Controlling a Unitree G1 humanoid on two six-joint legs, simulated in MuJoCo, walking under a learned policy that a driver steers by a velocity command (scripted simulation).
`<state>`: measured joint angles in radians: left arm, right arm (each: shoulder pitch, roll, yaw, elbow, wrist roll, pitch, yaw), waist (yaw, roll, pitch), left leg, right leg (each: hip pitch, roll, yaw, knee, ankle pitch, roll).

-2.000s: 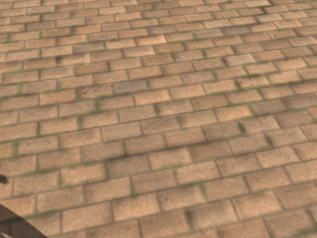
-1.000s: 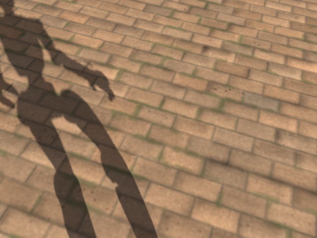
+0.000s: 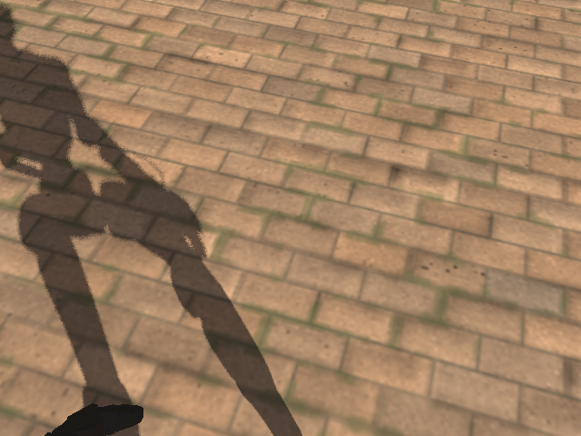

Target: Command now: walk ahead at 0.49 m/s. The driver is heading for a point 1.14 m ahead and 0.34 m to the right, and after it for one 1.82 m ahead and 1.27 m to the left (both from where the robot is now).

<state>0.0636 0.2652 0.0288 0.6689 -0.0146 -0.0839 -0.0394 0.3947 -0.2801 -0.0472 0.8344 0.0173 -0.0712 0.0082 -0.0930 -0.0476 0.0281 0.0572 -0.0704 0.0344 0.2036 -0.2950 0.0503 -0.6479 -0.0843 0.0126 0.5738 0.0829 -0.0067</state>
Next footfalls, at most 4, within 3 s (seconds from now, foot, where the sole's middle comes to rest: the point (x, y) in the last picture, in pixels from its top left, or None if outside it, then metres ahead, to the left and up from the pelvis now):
0.10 right None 0.26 -0.13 -0.78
0.62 left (223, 408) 0.54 0.12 -0.78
1.12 right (318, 342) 0.68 -0.12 -0.78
1.54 left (227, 333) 0.73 0.11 -0.78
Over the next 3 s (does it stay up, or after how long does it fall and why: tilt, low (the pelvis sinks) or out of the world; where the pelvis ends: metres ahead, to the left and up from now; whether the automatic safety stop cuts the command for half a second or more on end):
stays up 1.06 -0.44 -0.01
